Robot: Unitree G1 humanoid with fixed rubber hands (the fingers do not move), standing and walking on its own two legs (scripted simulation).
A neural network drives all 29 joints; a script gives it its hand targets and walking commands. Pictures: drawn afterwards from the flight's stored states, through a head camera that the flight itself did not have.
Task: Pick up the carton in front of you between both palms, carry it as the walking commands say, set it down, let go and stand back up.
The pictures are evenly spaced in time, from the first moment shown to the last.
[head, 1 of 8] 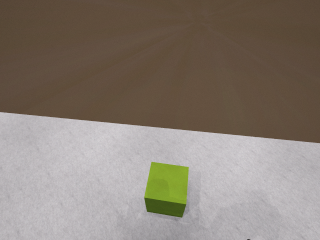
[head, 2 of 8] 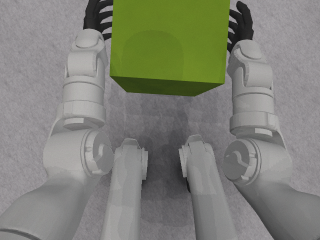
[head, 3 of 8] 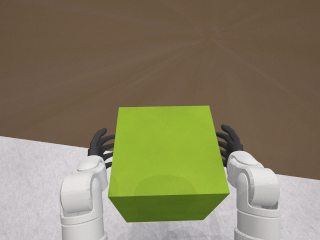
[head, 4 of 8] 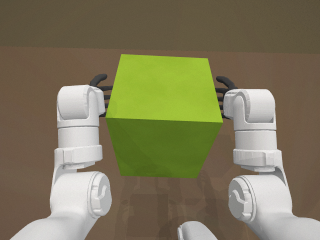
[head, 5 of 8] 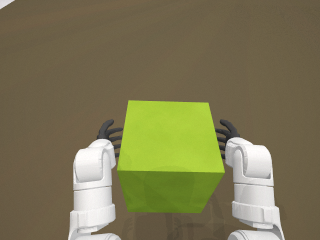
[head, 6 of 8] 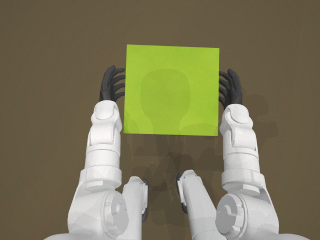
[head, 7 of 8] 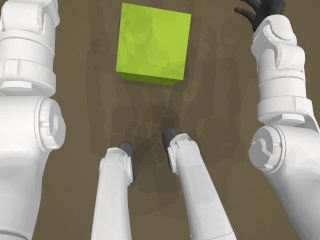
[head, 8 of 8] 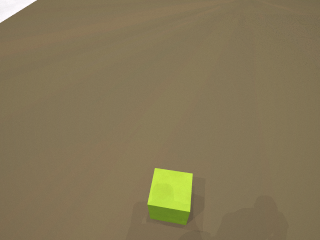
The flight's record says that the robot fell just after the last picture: no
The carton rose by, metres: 1.17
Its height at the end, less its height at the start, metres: +0.43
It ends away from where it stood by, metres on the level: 4.93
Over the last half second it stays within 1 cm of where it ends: yes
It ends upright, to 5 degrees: yes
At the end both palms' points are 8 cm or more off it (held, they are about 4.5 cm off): yes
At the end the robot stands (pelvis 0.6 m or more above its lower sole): yes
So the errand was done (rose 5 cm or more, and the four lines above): yes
